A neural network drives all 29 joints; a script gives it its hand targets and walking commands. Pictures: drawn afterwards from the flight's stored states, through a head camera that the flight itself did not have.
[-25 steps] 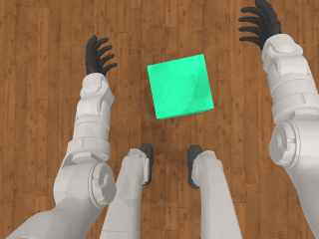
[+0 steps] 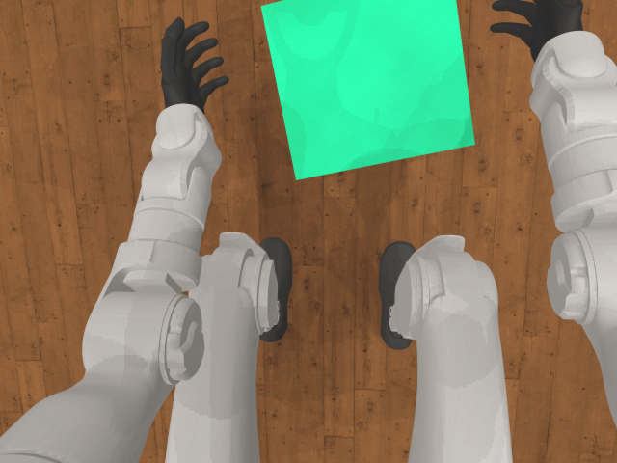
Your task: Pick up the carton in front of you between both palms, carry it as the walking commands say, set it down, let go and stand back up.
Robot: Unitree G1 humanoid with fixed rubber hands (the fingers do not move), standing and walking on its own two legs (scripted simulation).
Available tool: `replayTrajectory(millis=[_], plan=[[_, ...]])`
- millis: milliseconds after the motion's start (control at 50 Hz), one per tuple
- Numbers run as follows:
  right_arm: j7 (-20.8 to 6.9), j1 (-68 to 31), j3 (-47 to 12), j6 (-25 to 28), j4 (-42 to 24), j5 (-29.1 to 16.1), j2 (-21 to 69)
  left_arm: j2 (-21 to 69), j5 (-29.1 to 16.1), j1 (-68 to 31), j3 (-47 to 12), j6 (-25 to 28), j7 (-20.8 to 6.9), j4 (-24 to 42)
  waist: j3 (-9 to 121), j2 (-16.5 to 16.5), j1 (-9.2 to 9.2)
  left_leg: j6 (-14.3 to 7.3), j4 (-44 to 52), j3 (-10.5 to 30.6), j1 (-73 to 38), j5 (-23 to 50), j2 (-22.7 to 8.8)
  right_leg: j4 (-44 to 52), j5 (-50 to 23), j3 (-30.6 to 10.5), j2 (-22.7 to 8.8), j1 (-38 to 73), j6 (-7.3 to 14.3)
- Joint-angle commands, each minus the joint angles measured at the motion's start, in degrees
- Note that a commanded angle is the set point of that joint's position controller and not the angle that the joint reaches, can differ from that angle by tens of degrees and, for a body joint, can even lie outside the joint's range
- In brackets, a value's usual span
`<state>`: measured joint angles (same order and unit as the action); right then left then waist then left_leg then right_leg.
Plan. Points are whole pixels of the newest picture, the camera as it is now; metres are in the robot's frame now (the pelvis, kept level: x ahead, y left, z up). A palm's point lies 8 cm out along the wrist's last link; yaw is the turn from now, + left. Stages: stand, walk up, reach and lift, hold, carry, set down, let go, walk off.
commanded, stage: reach and lift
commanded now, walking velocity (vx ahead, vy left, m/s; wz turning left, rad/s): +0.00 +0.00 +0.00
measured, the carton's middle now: (363, 95) +0.50 -0.06 -0.31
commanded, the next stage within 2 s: none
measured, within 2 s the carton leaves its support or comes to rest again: leaves its support in 1.06 s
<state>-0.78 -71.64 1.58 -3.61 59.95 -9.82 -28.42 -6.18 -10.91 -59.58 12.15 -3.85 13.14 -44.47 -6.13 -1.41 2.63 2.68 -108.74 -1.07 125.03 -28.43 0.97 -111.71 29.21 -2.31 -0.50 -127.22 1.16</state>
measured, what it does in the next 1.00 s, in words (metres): lowers itself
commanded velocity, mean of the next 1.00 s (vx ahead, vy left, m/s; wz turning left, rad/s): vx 0.00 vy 0.00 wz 0.00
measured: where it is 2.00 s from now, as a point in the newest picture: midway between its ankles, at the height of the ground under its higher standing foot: (332, 310)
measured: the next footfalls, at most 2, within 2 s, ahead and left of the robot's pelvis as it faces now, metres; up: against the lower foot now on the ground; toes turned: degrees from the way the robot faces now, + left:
none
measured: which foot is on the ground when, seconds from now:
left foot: down 0.00-1.00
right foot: down 0.00-1.00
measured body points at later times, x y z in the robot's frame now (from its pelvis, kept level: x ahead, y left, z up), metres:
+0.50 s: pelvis -0.01 +0.00 -0.07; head +0.35 -0.06 +0.19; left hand +0.52 +0.14 -0.24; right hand +0.53 -0.22 -0.26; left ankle +0.12 +0.13 -0.40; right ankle +0.11 -0.12 -0.40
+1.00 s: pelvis -0.01 +0.00 -0.06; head +0.34 -0.07 +0.20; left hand +0.52 +0.10 -0.23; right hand +0.54 -0.20 -0.24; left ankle +0.12 +0.13 -0.40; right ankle +0.11 -0.12 -0.40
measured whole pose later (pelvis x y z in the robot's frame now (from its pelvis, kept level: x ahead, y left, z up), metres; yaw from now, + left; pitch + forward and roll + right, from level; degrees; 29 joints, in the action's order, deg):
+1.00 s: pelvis -0.01 +0.00 -0.06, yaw +0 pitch +38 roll +5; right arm 2.1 -88.9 -5.4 -3.4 76.9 -8.2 -22.9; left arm -6.0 -7.0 -79.3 19.2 -0.8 12.9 -66.1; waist -15.3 -5.1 1.0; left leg 4.3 -121.0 -0.2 130.8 -28.6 3.1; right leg -124.0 29.2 -2.4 -0.5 -133.2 1.7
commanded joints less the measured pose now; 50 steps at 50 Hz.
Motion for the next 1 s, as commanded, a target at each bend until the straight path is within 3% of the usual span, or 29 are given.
replayTrajectory(millis=[0, 80, 140, 320, 420, 540, 620, 720, 780, 800, 880, 980], plan=[[-0.13, -19.04, -0.61, 0.91, -1.1, -1.55, -7.85, -5.04, -0.52, -14.37, -0.07, 0.49, 0.41, 2.5, 60.34, 7.82, -0.07, 1.41, 4.38, -3.67, -28.41, 7.78, 2.0, 9.08, -7.25, -0.35, 0.14, 36.08, -0.82], [-0.27, -23.11, -2.26, 1.78, 5.29, -2.53, -8.69, -6.04, -0.67, -19.37, -0.16, 1.34, 0.09, -3.54, 54.23, 6.66, 0.05, 1.16, 0.87, -3.1, -27.82, 6.47, 1.57, 6.21, -4.2, -1.1, -0.81, 30.82, -0.33], [-0.16, -25.05, -3.52, 2.83, 8.49, -2.61, -9.09, -4.65, -2.67, -20.49, -1.52, 2.06, -0.85, -11.5, 50.56, 6.97, -0.94, 1.1, -1.33, -2.48, -26.86, 6.62, 1.73, 4.32, -3.78, -1.36, -1.39, 28.46, 0.1], [2.04, -27.44, -5.11, 5.42, 4.54, -2.99, -8.83, -4.7, -9.6, -23.96, -6.74, 5.09, -2.06, -16.71, 55.65, 9.88, -5.33, 1.79, -6.82, -2.65, -23.46, 12.03, 2.51, -0.93, -14.68, -1.92, -1.91, 37.56, 0.12], [2.85, -25.5, -6.41, 5.0, 0.01, -3.89, -6.21, -5.53, -10.62, -20.48, -6.98, 5.73, -1.28, -16.39, 60.78, 11.54, -3.53, 1.43, -6.99, -3.85, -22.15, 13.86, 3.35, -1.65, -18.94, -1.84, -1.05, 44.24, -0.47], [2.18, -22.73, -6.09, 4.23, 4.47, -2.99, -2.34, -6.2, -5.4, -19.67, -3.02, 6.1, -1.65, -17.4, 49.78, 9.69, -1.5, 1.3, -6.27, -3.59, -15.65, 11.15, 3.21, -0.46, -15.05, -3.09, -0.75, 35.34, -0.54], [2.11, -22.97, -6.31, 4.43, 6.71, -2.77, -0.69, -5.32, -4.09, -21.36, -3.06, 6.47, -1.85, -16.39, 47.73, 8.42, -1.63, 1.31, -5.87, -3.25, -16.4, 10.65, 3.19, 0.36, -12.93, -3.06, -0.54, 31.84, -0.32], [2.18, -26.56, -7.88, 5.15, 8.12, -2.18, 4.19, 0.88, -4.31, -25.77, -5.3, 6.82, -2.08, -16.51, 47.97, 7.17, -3.07, 1.26, -5.75, -2.82, -19.75, 10.66, 4.4, 1.31, -10.73, -2.28, 0.11, 29.56, 0.11], [1.76, -27.53, -9.13, 5.16, 9.49, -1.94, 9.5, 3.37, -1.21, -25.95, -2.93, 7.15, -1.88, -18.46, 46.93, 6.87, -0.92, 0.81, -5.38, -3.13, -21.79, 10.31, 5.15, 1.83, -8.82, -2.15, 0.77, 28.57, -0.17], [0.67, -30.01, -11.23, 5.01, 8.49, -2.37, 16.86, 8.91, -0.46, -29.16, -4.42, 7.13, -2.83, -17.27, 47.11, 7.01, -0.2, 0.37, -5.33, -3.08, -21.84, 10.51, 5.61, 1.89, -8.72, -1.99, 1.4, 28.6, -0.1], [-4.2, -38.74, -14.29, 3.37, 7.78, -1.04, 38.42, 29.87, 2.9, -39.93, -5.8, 5.45, -8.23, -15.91, 47.09, 7.51, -1.44, 0.0, -6.75, -3.6, -19.93, 10.56, 7.48, 1.25, -9.63, -1.2, 3.12, 27.11, 0.46], [-8.34, -37.85, -11.69, 0.39, 3.78, 1.82, 52.84, 42.12, 5.56, -44.83, -4.39, 1.98, -12.68, -10.87, 49.18, 7.75, -2.74, 0.06, -7.64, -4.54, -17.88, 9.3, 8.67, 0.18, -11.72, -0.04, 4.05, 28.97, 0.5]])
